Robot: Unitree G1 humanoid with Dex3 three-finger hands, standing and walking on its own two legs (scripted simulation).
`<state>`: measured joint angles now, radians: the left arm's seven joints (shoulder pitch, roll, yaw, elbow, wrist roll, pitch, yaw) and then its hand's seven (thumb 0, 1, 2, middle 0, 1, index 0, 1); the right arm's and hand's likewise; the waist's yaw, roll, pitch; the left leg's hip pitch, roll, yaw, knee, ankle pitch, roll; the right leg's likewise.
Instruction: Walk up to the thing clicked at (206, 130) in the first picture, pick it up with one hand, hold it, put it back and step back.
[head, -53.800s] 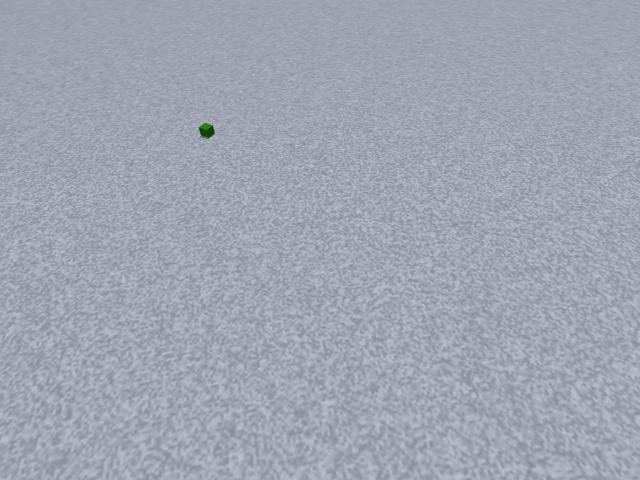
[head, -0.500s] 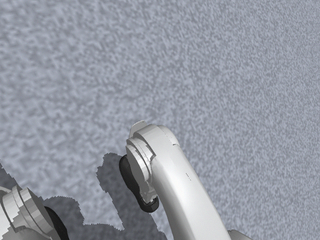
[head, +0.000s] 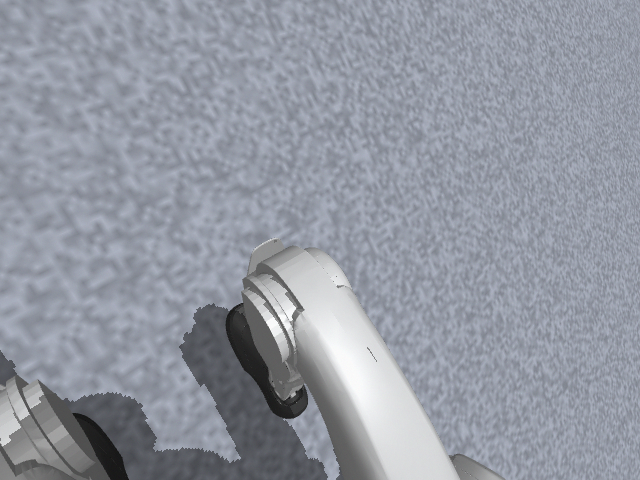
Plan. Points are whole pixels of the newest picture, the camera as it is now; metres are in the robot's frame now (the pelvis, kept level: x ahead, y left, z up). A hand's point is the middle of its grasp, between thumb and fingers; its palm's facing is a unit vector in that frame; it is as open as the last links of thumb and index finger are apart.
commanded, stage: open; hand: left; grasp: from above
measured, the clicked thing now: out of the picture +0.45 +0.33 -0.29
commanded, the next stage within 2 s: withdraw in 0.80 s
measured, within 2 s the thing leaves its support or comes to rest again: neither
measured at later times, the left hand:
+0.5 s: hand out of the picture +0.45 +0.31 -0.26, palm faces -0.21 -0.39 -0.90, open 12.9 cm
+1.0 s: hand out of the picture +0.45 +0.32 -0.26, palm faces -0.20 -0.40 -0.90, open 13.7 cm
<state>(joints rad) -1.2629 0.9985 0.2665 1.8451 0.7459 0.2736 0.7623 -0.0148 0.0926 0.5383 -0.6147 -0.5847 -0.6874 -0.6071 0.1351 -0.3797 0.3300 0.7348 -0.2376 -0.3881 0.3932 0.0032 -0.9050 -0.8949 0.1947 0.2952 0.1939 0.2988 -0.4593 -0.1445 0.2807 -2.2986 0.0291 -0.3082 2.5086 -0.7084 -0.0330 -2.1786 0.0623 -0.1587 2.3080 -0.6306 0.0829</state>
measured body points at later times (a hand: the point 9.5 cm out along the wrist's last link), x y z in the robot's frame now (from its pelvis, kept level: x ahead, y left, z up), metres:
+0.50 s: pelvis +0.00 +0.00 +0.01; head +0.31 +0.12 +0.31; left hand +0.46 +0.33 -0.21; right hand +0.00 -0.24 -0.03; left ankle +0.07 +0.13 -0.28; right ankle +0.13 -0.13 -0.28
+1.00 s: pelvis +0.00 +0.00 +0.01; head +0.31 +0.12 +0.31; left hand +0.46 +0.33 -0.21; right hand +0.00 -0.24 -0.02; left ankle +0.07 +0.13 -0.28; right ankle +0.13 -0.13 -0.28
